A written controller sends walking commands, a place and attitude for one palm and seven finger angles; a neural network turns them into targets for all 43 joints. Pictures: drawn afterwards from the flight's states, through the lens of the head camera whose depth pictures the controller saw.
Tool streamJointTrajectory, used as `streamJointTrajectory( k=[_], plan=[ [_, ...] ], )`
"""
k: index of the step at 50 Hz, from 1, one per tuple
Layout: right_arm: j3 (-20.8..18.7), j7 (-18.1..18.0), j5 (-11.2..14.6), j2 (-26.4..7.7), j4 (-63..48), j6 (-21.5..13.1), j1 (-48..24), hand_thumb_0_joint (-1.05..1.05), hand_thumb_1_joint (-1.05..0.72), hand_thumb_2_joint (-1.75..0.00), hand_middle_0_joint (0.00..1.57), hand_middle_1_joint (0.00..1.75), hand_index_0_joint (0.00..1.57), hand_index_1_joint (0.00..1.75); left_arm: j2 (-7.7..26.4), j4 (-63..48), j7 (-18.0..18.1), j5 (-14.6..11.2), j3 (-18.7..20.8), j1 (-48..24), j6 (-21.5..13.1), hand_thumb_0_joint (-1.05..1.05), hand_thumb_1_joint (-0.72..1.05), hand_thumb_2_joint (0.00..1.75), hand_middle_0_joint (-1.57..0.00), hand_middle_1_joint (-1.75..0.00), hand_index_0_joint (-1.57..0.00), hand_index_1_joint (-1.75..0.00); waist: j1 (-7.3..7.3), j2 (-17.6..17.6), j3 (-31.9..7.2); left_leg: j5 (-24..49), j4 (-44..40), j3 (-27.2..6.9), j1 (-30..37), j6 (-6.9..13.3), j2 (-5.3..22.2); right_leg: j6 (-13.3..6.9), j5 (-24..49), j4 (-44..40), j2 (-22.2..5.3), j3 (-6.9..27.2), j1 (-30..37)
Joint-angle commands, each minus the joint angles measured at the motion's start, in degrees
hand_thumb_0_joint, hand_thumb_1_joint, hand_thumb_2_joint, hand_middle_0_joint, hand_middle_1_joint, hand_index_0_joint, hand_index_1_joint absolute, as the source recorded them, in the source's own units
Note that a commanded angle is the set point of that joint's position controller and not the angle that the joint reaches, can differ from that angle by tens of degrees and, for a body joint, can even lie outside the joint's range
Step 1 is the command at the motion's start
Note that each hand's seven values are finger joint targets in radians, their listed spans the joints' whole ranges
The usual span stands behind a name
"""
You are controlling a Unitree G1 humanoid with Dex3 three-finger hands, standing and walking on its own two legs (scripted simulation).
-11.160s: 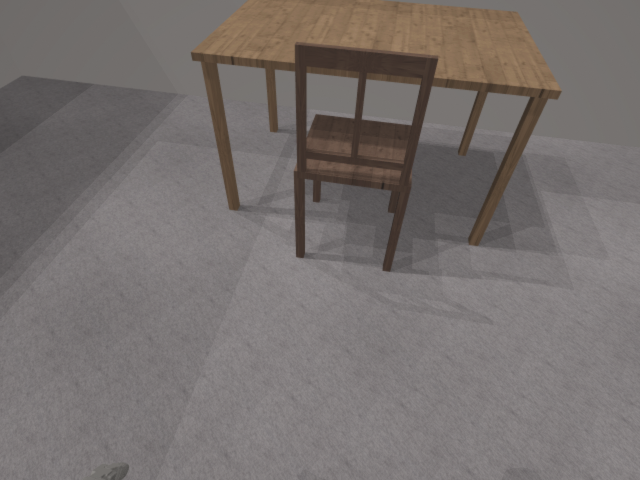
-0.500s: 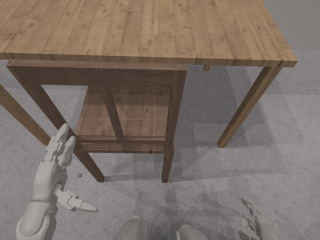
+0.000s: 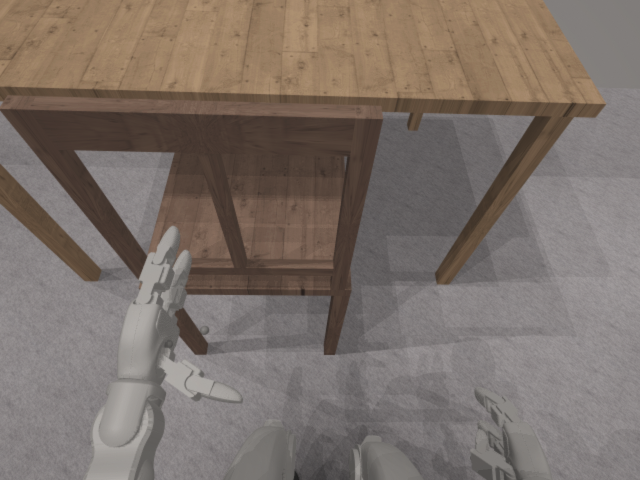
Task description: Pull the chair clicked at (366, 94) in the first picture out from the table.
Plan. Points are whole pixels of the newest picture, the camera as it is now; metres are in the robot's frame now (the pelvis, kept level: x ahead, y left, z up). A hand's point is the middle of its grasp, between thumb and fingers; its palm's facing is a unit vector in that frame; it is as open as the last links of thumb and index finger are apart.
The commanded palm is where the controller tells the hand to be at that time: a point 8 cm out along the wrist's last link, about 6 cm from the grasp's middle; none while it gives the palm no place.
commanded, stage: aim the fingers beside a spindle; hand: left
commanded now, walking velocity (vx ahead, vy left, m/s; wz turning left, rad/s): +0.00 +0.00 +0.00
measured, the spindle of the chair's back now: (227, 217) +0.46 +0.15 +0.00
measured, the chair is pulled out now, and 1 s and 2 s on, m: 0.00 0.00 0.00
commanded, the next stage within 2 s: none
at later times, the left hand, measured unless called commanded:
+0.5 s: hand (236, 318) +0.30 +0.12 +0.01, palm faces -0.01 -1.00 +0.01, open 17.0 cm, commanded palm +0.28 +0.18 +0.02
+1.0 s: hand (235, 320) +0.30 +0.12 +0.01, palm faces +0.01 -1.00 -0.01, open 17.0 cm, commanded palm +0.28 +0.18 +0.02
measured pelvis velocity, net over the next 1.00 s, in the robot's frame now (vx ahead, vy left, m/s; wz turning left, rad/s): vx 0.00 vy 0.00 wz -0.01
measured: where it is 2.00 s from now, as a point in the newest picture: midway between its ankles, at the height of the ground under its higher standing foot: outside the picture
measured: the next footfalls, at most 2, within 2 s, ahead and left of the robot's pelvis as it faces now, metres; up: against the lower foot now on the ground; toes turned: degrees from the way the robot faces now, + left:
none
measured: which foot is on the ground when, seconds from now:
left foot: down 0.00-1.00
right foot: down 0.00-1.00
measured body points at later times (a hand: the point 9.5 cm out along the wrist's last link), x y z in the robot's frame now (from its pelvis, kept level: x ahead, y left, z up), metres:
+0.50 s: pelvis +0.00 +0.01 -0.01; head +0.10 +0.03 +0.43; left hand +0.30 +0.17 +0.01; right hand +0.16 -0.23 -0.11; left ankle +0.03 +0.07 -0.63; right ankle +0.00 -0.08 -0.63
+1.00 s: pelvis +0.00 +0.00 -0.01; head +0.10 +0.02 +0.43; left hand +0.30 +0.17 +0.01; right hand +0.16 -0.24 -0.11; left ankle +0.03 +0.07 -0.63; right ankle +0.00 -0.08 -0.63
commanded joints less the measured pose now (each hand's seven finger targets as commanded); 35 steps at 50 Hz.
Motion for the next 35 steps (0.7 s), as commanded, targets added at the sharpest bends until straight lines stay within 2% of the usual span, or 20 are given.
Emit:
streamJointTrajectory(
  k=[1,2,4,5,6,7,11,14,17,19,23,26,27,28,29,31,32,33,34,35],
  plan=[
    [-3.0,0.1,-0.3,-7.9,-7.8,-1.2,-0.8,0.00,-0.90,-0.90,0.20,0.30,0.20,0.30,4.4,-9.9,2.6,0.9,2.6,-7.3,-3.3,0.00,-0.50,0.30,-0.06,-0.08,-0.06,-0.08,0.07,1.3,-17.5,16.0,-9.5,-6.4,16.7,-2.8,2.4,1.9,14.2,-8.1,-2.2,4.9,4.7],
    [-3.0,0.2,-0.3,-8.0,-7.8,-0.8,-0.6,0.00,-0.90,-0.90,0.20,0.30,0.20,0.30,5.0,-8.9,3.0,1.1,3.1,-7.1,-2.6,0.00,-0.50,0.30,-0.06,-0.08,-0.06,-0.08,0.18,1.2,-18.0,16.4,-9.4,-6.3,16.2,-2.8,2.4,1.9,14.6,-8.0,-2.1,4.9,5.0],
    [-3.0,0.4,-0.2,-7.9,-8.2,0.0,-0.6,0.00,-0.90,-0.90,0.20,0.30,0.20,0.30,3.6,-8.6,3.3,1.4,1.7,-7.6,-1.9,0.00,-0.50,0.30,-0.06,-0.08,-0.06,-0.08,0.02,0.2,-18.3,16.7,-9.3,-6.2,16.2,-2.8,2.3,2.0,15.4,-8.0,-2.1,5.0,5.5],
    [-3.1,0.5,-0.1,-7.9,-8.3,0.3,-0.6,0.00,-0.90,-0.90,0.20,0.30,0.20,0.30,3.8,-9.3,3.5,1.7,1.5,-8.4,-1.8,0.00,-0.50,0.30,-0.06,-0.08,-0.06,-0.08,0.12,0.8,-18.5,16.9,-9.4,-6.4,16.7,-3.0,2.5,1.9,15.4,-7.8,-2.1,4.9,5.1],
    [-3.0,0.6,-0.1,-7.7,-8.6,0.5,-0.7,0.00,-0.90,-0.90,0.20,0.30,0.20,0.30,1.9,-10.0,3.6,1.7,-0.5,-8.7,-1.8,0.00,-0.50,0.30,-0.06,-0.08,-0.06,-0.08,-0.28,0.9,-18.7,17.2,-9.4,-6.5,17.7,-2.9,2.5,2.0,15.4,-8.0,-2.1,4.8,4.7],
    [-3.0,0.6,-0.1,-7.8,-8.6,0.7,-0.5,0.00,-0.90,-0.90,0.20,0.30,0.20,0.30,2.4,-9.1,3.9,1.6,0.2,-7.9,-1.5,0.00,-0.50,0.30,-0.06,-0.08,-0.06,-0.08,-0.50,-0.4,-18.5,17.0,-9.1,-6.6,16.6,-2.8,2.6,2.1,15.2,-8.0,-2.0,4.8,4.8],
    [-3.0,0.6,-0.3,-7.5,-8.2,1.2,-0.4,0.00,-0.90,-0.90,0.20,0.30,0.20,0.30,1.7,-10.1,5.3,2.3,-0.8,-10.7,-2.8,0.00,-0.50,0.30,-0.06,-0.08,-0.06,-0.08,-0.69,-0.2,-17.9,16.7,-8.9,-6.9,16.5,-2.9,2.7,1.9,14.9,-7.6,-2.0,4.7,3.9],
    [-2.9,0.8,-0.6,-7.5,-7.6,1.4,-0.5,0.00,-0.90,-0.90,0.20,0.30,0.20,0.30,1.0,-9.0,6.5,3.4,-2.2,-13.5,-3.7,0.00,-0.50,0.30,-0.06,-0.08,-0.06,-0.08,-1.46,0.6,-16.7,15.6,-8.4,-7.5,15.9,-3.1,2.7,1.8,13.2,-6.9,-2.0,4.5,1.3],
    [-3.0,1.1,-0.8,-7.6,-7.2,1.7,-0.2,0.00,-0.90,-0.90,0.20,0.30,0.20,0.30,0.5,-7.6,7.4,4.5,-3.1,-14.5,-4.4,0.00,-0.50,0.30,-0.06,-0.08,-0.06,-0.08,-1.67,0.4,-17.7,16.1,-7.9,-8.0,16.8,-3.3,2.9,1.8,13.0,-6.4,-2.0,4.4,-0.2],
    [-3.1,1.4,-0.9,-7.4,-7.4,2.0,-0.4,0.00,-0.90,-0.90,0.20,0.30,0.20,0.30,-1.2,-7.7,7.8,4.8,-4.6,-14.4,-4.5,0.00,-0.50,0.30,-0.06,-0.08,-0.06,-0.08,-1.18,2.2,-18.8,16.8,-8.0,-8.3,18.4,-3.7,3.0,1.6,12.9,-5.8,-2.2,4.1,-1.0],
    [-3.2,1.7,-0.7,-7.6,-8.0,3.1,-0.1,0.00,-0.90,-0.90,0.20,0.30,0.20,0.30,0.7,-7.4,9.0,5.4,-2.6,-11.6,-3.6,0.00,-0.50,0.30,-0.06,-0.08,-0.06,-0.08,0.06,1.1,-21.0,19.4,-8.4,-8.2,19.1,-4.0,3.0,1.5,15.1,-5.5,-2.0,4.1,1.2],
    [-2.9,1.8,-0.7,-7.2,-8.1,4.0,-0.4,0.00,-0.90,-0.90,0.20,0.30,0.20,0.30,1.5,-6.8,9.8,5.3,-1.3,-13.1,-3.1,0.00,-0.50,0.30,-0.06,-0.08,-0.06,-0.08,-0.08,0.2,-19.3,17.1,-8.4,-7.5,16.8,-3.6,2.7,1.7,14.5,-6.2,-2.0,4.6,2.2],
    [-2.9,1.6,-0.7,-7.4,-7.9,4.1,-0.3,0.00,-0.90,-0.90,0.20,0.30,0.20,0.30,3.2,-6.1,10.1,5.3,0.5,-13.2,-3.2,0.00,-0.50,0.30,-0.06,-0.08,-0.06,-0.08,-0.06,-0.9,-19.1,16.8,-8.3,-7.6,15.9,-3.5,2.7,1.6,14.5,-6.1,-1.8,4.7,2.6],
    [-2.8,1.5,-0.7,-7.0,-7.9,4.2,-0.6,0.00,-0.90,-0.90,0.20,0.30,0.20,0.30,1.4,-6.0,9.9,5.2,-1.0,-13.6,-3.2,0.00,-0.50,0.30,-0.06,-0.08,-0.06,-0.08,-0.38,-0.5,-19.0,16.9,-8.0,-7.0,15.7,-3.2,2.4,1.7,15.2,-6.4,-1.9,5.0,3.0],
    [-2.8,1.4,-0.6,-7.1,-7.9,4.2,-0.3,0.00,-0.90,-0.90,0.20,0.30,0.20,0.30,2.2,-6.1,9.9,4.9,0.1,-13.9,-3.5,0.00,-0.50,0.30,-0.06,-0.08,-0.06,-0.08,-0.34,-1.7,-18.8,16.5,-8.1,-7.0,15.2,-3.2,2.5,1.7,15.2,-6.4,-1.9,4.9,3.8],
    [-2.8,1.3,-0.6,-7.0,-7.7,4.1,-0.7,0.00,-0.90,-0.90,0.20,0.30,0.20,0.30,0.8,-7.0,9.1,4.3,-1.5,-15.2,-4.1,0.00,-0.50,0.30,-0.06,-0.08,-0.06,-0.08,-0.96,-0.6,-19.3,16.4,-7.7,-6.7,15.5,-3.0,2.5,1.9,15.5,-6.9,-2.0,5.3,3.8],
    [-2.8,1.2,-0.5,-7.1,-7.7,3.9,-0.3,0.00,-0.90,-0.90,0.20,0.30,0.20,0.30,1.2,-7.2,8.7,3.9,-1.2,-15.2,-4.3,0.00,-0.50,0.30,-0.06,-0.08,-0.06,-0.08,-1.00,-1.1,-19.6,17.1,-7.7,-6.8,15.8,-2.9,2.5,1.8,16.1,-6.9,-1.9,5.4,4.3],
    [-3.0,1.1,-0.5,-7.1,-7.5,3.8,-0.5,0.00,-0.90,-0.90,0.20,0.30,0.20,0.30,0.7,-8.1,8.2,3.8,-1.9,-14.9,-4.6,0.00,-0.50,0.30,-0.06,-0.08,-0.06,-0.08,-0.85,0.4,-20.4,18.1,-7.7,-6.8,17.2,-3.1,2.6,1.8,16.9,-6.8,-2.0,5.4,4.0],
    [-2.9,1.2,-0.4,-7.0,-7.7,3.6,-0.5,0.00,-0.90,-0.90,0.20,0.30,0.20,0.30,-1.1,-8.1,7.5,3.6,-4.2,-14.0,-4.5,0.00,-0.50,0.30,-0.06,-0.08,-0.06,-0.08,-1.35,0.0,-20.3,17.7,-7.8,-7.1,17.5,-3.0,2.7,1.9,16.4,-7.1,-2.0,5.2,3.7],
    [-2.9,1.1,-0.3,-7.2,-7.5,3.5,-0.4,0.00,-0.90,-0.90,0.20,0.30,0.20,0.30,-0.4,-7.9,7.0,3.3,-3.8,-14.1,-4.5,0.00,-0.50,0.30,-0.06,-0.08,-0.06,-0.08,-1.46,0.2,-19.4,17.5,-7.8,-7.1,17.4,-3.0,2.7,1.9,16.1,-7.4,-2.1,5.2,3.4]
  ],
)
